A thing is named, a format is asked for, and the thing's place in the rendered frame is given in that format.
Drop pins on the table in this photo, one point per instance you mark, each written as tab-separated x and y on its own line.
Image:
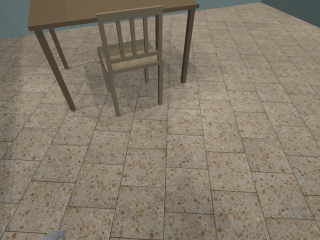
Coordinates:
50	14

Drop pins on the robot left hand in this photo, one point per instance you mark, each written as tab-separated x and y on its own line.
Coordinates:
54	235

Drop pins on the chair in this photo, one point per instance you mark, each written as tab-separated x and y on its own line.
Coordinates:
132	55

